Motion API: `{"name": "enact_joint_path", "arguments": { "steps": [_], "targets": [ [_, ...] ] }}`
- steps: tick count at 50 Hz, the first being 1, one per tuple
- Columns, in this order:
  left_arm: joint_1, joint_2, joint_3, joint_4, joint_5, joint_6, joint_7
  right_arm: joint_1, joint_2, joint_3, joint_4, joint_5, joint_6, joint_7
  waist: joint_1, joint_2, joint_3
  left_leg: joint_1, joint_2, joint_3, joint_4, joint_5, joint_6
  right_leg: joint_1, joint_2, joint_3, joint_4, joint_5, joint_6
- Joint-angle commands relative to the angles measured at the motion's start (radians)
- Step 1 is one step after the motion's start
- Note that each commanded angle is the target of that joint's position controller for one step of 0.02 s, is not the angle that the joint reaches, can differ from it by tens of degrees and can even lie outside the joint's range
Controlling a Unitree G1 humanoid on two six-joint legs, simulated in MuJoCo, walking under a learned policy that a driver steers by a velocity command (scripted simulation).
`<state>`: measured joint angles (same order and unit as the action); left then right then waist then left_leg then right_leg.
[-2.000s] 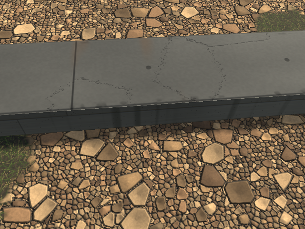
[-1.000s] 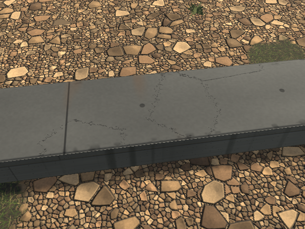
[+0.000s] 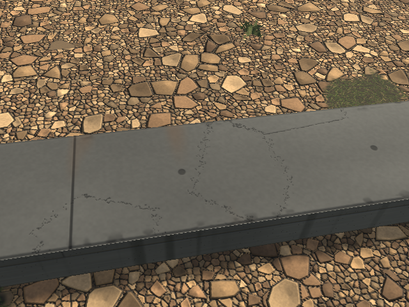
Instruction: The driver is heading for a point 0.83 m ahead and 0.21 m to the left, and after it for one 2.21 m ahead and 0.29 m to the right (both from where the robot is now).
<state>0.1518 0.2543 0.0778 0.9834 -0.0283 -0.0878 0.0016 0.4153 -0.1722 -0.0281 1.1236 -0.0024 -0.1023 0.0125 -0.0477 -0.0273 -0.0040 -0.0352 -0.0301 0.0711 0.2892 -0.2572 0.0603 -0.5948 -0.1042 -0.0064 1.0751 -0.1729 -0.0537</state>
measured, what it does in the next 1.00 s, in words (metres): walks ahead, turning left: right foot, then left foot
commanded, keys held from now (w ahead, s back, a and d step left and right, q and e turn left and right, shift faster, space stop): w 0.36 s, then w+q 0.64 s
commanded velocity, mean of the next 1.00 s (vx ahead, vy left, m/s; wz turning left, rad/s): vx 0.48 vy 0.00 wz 0.25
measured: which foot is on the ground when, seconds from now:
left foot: down 0.00-0.32, up 0.34-0.78, down 0.80-1.00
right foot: up 0.00-0.28, down 0.30-0.80, up 0.82-1.00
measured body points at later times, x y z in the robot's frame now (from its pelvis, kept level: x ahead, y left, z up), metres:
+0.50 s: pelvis +0.28 -0.06 -0.01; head +0.31 -0.07 +0.44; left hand +0.32 +0.20 -0.14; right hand +0.34 -0.32 -0.15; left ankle +0.26 +0.09 -0.66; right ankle +0.32 -0.14 -0.75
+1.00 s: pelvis +0.50 +0.00 -0.01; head +0.52 +0.02 +0.44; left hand +0.57 +0.26 -0.14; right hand +0.62 -0.25 -0.14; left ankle +0.48 +0.05 -0.75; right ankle +0.53 -0.14 -0.56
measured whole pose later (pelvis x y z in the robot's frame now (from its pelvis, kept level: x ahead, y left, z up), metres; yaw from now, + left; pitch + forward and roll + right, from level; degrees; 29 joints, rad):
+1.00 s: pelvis +0.50 +0.00 -0.01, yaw +18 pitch +2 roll +0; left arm 0.15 0.21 0.02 0.78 0.05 -0.04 -0.01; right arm 0.34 -0.24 -0.06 0.91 -0.02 -0.04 0.00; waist -0.01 -0.04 0.00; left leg -0.26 -0.11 0.00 0.48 -0.26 0.12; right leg -0.78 -0.09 -0.01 1.64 -0.34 0.01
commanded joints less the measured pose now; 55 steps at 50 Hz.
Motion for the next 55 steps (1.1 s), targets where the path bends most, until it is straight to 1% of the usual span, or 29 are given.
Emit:
{"name": "enact_joint_path", "arguments": {
  "steps": [1, 10, 12, 13, 14, 15, 16, 17, 18, 19, 20, 22, 25, 28, 31, 32, 35, 38, 39, 40, 41, 42, 44, 46, 48, 50, 52, 53, 55],
  "targets": [
    [-0.099, 0.019, 0.002, -0.077, 0.008, 0.003, -0.004, 0.032, -0.154, -0.016, -0.040, -0.004, -0.003, -0.022, 0.011, 0.087, 0.109, 0.021, 0.245, -0.187, -0.176, 0.333, 0.114, -0.186, -0.026, 0.005, -0.138, 0.099, 0.030],
    [-0.365, 0.025, -0.025, -0.188, -0.007, -0.020, -0.049, 0.104, -0.177, -0.036, -0.042, 0.013, 0.012, -0.034, -0.024, 0.104, 0.170, 0.129, 0.282, -0.098, -0.174, 0.376, 0.102, -0.112, 0.038, -0.038, -0.530, 0.199, -0.007],
    [-0.322, 0.062, -0.012, -0.193, -0.005, -0.027, -0.054, 0.075, -0.205, -0.047, -0.053, 0.009, 0.014, -0.035, 0.024, 0.137, 0.113, 0.174, 0.292, -0.080, -0.074, 0.654, 0.084, -0.003, 0.078, -0.058, -0.554, 0.140, -0.039],
    [-0.249, 0.095, 0.002, -0.179, -0.003, -0.028, -0.050, 0.058, -0.222, -0.054, -0.059, 0.006, 0.018, -0.036, 0.070, 0.166, 0.046, 0.191, 0.293, -0.074, 0.025, 0.858, 0.073, 0.106, 0.113, -0.077, -0.547, 0.108, -0.060],
    [-0.077, 0.136, 0.025, -0.131, -0.004, -0.027, -0.043, 0.032, -0.222, -0.054, -0.068, 0.001, 0.025, -0.036, 0.156, 0.174, -0.056, 0.161, 0.260, -0.047, 0.211, 0.989, 0.051, 0.311, 0.150, -0.097, -0.560, 0.116, -0.089],
    [0.116, 0.183, 0.046, -0.079, 0.002, -0.022, -0.030, 0.016, -0.209, -0.045, -0.089, -0.005, 0.025, -0.035, 0.234, 0.163, -0.179, -0.039, 0.228, -0.042, 0.454, 0.852, 0.022, 0.630, 0.070, -0.005, -0.517, 0.132, -0.133],
    [0.285, 0.285, 0.070, -0.043, 0.036, -0.017, -0.023, 0.134, -0.072, -0.006, -0.107, -0.002, 0.009, -0.018, 0.187, -0.101, -0.375, -0.474, 0.057, -0.025, 0.899, 0.313, -0.046, 1.066, -0.223, 0.479, -0.559, -0.072, -0.303],
    [0.275, 0.222, 0.045, -0.032, 0.036, -0.014, -0.024, 0.108, -0.074, -0.003, -0.091, 0.018, -0.025, -0.006, 0.183, -0.170, -0.453, -0.603, -0.025, -0.192, 1.093, -0.275, -0.032, 1.080, -0.299, 0.794, -0.767, -0.171, -0.322],
    [0.163, 0.165, 0.026, -0.045, 0.021, -0.022, -0.027, -0.007, -0.165, -0.029, -0.132, 0.049, -0.043, -0.003, 0.165, -0.145, -0.273, -0.701, 0.042, -0.207, 1.153, -0.238, -0.005, 0.935, -0.251, 0.645, -0.799, -0.184, -0.255],
    [0.084, 0.128, 0.014, -0.040, 0.086, -0.013, -0.019, -0.047, -0.165, -0.031, -0.140, -0.003, -0.029, -0.005, 0.093, 0.031, -0.088, -0.617, 0.092, -0.151, 1.035, -0.075, 0.014, 0.640, -0.230, 0.408, -0.806, 0.017, -0.204],
    [0.046, 0.082, 0.001, -0.039, 0.083, -0.015, -0.019, -0.035, -0.122, -0.025, -0.128, -0.025, -0.013, -0.006, 0.054, 0.045, -0.018, -0.534, 0.114, -0.145, 0.962, -0.051, 0.019, 0.485, -0.191, 0.293, -0.834, 0.148, -0.167],
    [0.035, 0.048, -0.017, -0.028, 0.067, -0.023, -0.019, 0.032, -0.086, -0.018, -0.114, -0.049, 0.028, 0.001, 0.002, -0.023, -0.016, -0.387, 0.120, -0.129, 0.907, -0.047, 0.008, 0.326, -0.142, 0.139, -0.868, 0.267, -0.129],
    [0.070, 0.085, -0.013, -0.018, 0.060, -0.043, -0.021, -0.036, -0.097, -0.020, -0.159, -0.037, 0.059, 0.013, -0.009, -0.075, 0.005, -0.434, 0.137, -0.111, 0.837, 0.028, 0.000, 0.299, -0.132, 0.049, -0.928, 0.215, -0.142],
    [0.113, 0.084, -0.016, -0.012, 0.059, -0.043, -0.010, -0.179, -0.101, -0.014, -0.216, -0.035, 0.061, 0.021, 0.021, -0.055, 0.056, -0.525, 0.157, -0.095, 0.684, 0.132, -0.019, 0.345, -0.127, -0.002, -0.982, 0.106, -0.144],
    [0.132, 0.100, -0.016, -0.021, 0.051, -0.048, -0.003, -0.287, -0.078, -0.002, -0.259, -0.029, 0.055, 0.028, 0.047, -0.026, 0.054, -0.482, 0.133, -0.049, 0.491, 0.216, -0.026, 0.400, -0.116, -0.088, -0.958, 0.227, -0.123],
    [0.165, 0.088, -0.017, -0.015, 0.061, -0.043, 0.000, -0.263, -0.057, 0.005, -0.255, -0.030, 0.061, 0.021, 0.046, -0.057, 0.015, -0.427, 0.114, -0.004, 0.505, 0.203, -0.016, 0.417, -0.122, -0.119, -0.913, 0.248, -0.122],
    [0.211, 0.107, -0.014, -0.015, 0.060, -0.032, 0.010, -0.324, -0.081, 0.000, -0.292, -0.037, 0.064, 0.018, 0.070, -0.047, 0.041, -0.437, 0.091, 0.023, 0.440, 0.111, 0.011, 0.497, -0.160, -0.125, -0.838, 0.339, -0.109],
    [0.220, 0.142, -0.005, -0.023, 0.061, -0.008, 0.016, -0.253, -0.095, -0.014, -0.287, -0.041, 0.056, 0.014, 0.044, -0.055, 0.004, -0.367, 0.004, 0.071, 0.337, -0.035, 0.061, 0.599, -0.171, -0.159, -0.595, 0.711, -0.088],
    [0.205, 0.147, -0.004, -0.033, 0.055, 0.004, 0.016, -0.140, -0.094, -0.024, -0.254, -0.042, 0.046, 0.010, -0.007, -0.032, -0.050, -0.243, -0.045, 0.092, 0.249, 0.010, 0.086, 0.579, -0.148, -0.195, -0.407, 0.759, -0.067],
    [0.167, 0.150, -0.005, -0.068, 0.041, 0.006, 0.014, -0.010, -0.150, -0.048, -0.227, -0.052, 0.039, 0.002, -0.086, 0.033, -0.119, -0.032, 0.004, -0.020, 0.167, 0.115, 0.117, 0.417, -0.122, -0.209, -0.133, 0.626, -0.022],
    [0.166, 0.041, -0.030, -0.153, 0.026, 0.001, 0.002, 0.006, -0.319, -0.086, -0.243, -0.058, 0.039, -0.009, -0.028, 0.291, -0.168, 0.197, 0.322, -0.492, 0.103, 0.478, 0.236, 0.052, 0.043, -0.238, 0.229, -0.075, 0.056],
    [0.123, 0.071, -0.028, -0.162, 0.050, 0.003, 0.001, 0.070, -0.344, -0.102, -0.223, -0.014, 0.055, -0.006, -0.071, 0.222, -0.233, 0.261, 0.392, -0.699, 0.022, 0.521, 0.361, -0.129, 0.114, -0.049, 0.430, -0.288, 0.066],
    [0.067, 0.040, -0.038, -0.185, 0.072, -0.006, -0.008, -0.022, -0.240, -0.080, -0.234, -0.005, 0.068, -0.012, -0.015, 0.072, -0.051, 0.088, 0.322, -0.513, 0.023, 0.301, 0.309, -0.249, 0.028, -0.004, 0.505, -0.181, 0.056],
    [0.069, 0.028, -0.038, -0.202, 0.086, 0.017, -0.016, -0.091, -0.157, -0.051, -0.255, -0.008, 0.069, -0.019, 0.050, 0.036, 0.006, -0.068, 0.219, -0.400, 0.021, 0.261, 0.237, -0.256, 0.008, 0.003, 0.535, -0.166, 0.056],
    [0.068, -0.001, -0.046, -0.233, 0.090, 0.051, -0.020, -0.079, -0.157, -0.044, -0.258, -0.014, 0.057, -0.020, 0.070, 0.049, 0.006, -0.152, 0.175, -0.361, 0.028, 0.267, 0.225, -0.289, 0.017, -0.015, 0.591, -0.132, 0.063],
    [-0.004, -0.055, -0.063, -0.290, 0.080, 0.070, -0.006, 0.012, -0.191, -0.051, -0.241, -0.023, 0.040, -0.019, 0.031, 0.117, -0.011, -0.136, 0.197, -0.414, 0.023, 0.249, 0.269, -0.450, 0.053, -0.064, 0.873, -0.198, 0.064],
    [-0.141, -0.070, -0.081, -0.389, 0.080, 0.073, 0.011, 0.076, -0.188, -0.039, -0.219, -0.023, 0.030, -0.021, 0.011, 0.083, 0.042, -0.083, 0.234, -0.494, -0.014, 0.039, 0.268, -0.715, 0.031, -0.026, 1.003, -0.275, 0.044],
    [-0.231, -0.097, -0.095, -0.439, 0.087, 0.068, 0.019, 0.110, -0.182, -0.032, -0.201, -0.031, 0.022, -0.018, -0.014, 0.119, 0.074, -0.030, 0.255, -0.547, -0.016, -0.017, 0.268, -0.876, 0.035, -0.026, 1.146, -0.346, 0.024],
    [-0.339, -0.112, -0.117, -0.519, 0.089, 0.061, 0.025, 0.141, -0.171, -0.020, -0.178, -0.029, 0.010, -0.023, -0.021, 0.086, 0.107, -0.023, 0.245, -0.535, -0.043, -0.090, 0.223, -0.983, 0.029, -0.007, 1.131, -0.408, 0.002]
  ]
}}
